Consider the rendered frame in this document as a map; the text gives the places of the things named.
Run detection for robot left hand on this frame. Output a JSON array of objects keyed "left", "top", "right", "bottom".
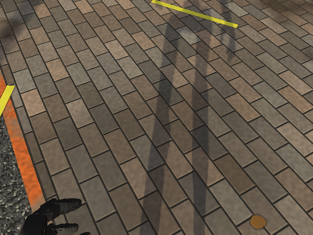
[{"left": 19, "top": 198, "right": 91, "bottom": 235}]

